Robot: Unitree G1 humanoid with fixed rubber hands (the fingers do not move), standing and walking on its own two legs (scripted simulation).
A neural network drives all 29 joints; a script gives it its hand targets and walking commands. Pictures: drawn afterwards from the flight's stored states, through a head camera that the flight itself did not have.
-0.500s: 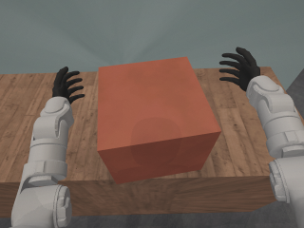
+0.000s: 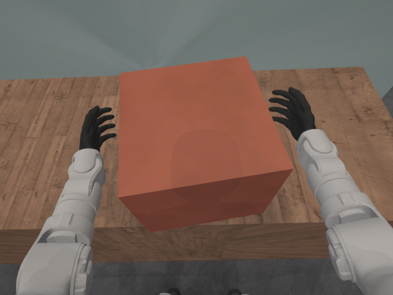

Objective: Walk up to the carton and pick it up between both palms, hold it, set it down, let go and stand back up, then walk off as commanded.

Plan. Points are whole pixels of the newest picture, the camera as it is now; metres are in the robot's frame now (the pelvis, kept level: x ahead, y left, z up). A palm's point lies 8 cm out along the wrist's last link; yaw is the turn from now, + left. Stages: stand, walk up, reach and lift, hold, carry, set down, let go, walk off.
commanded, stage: reach and lift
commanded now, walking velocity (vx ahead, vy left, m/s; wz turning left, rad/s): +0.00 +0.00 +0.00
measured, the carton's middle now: (196, 147) +0.41 +0.04 +0.01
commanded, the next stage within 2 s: none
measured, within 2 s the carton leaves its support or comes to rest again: leaves its support in 1.78 s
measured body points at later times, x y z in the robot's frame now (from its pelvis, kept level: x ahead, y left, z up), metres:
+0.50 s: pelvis +0.00 +0.00 +0.00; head +0.08 -0.02 +0.44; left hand +0.40 +0.23 +0.05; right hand +0.45 -0.14 +0.06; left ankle +0.01 +0.15 -0.73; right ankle +0.02 -0.12 -0.73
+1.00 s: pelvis +0.01 +0.00 +0.00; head +0.08 -0.02 +0.44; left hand +0.40 +0.23 +0.04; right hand +0.46 -0.14 +0.05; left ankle +0.01 +0.15 -0.73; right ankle +0.02 -0.12 -0.73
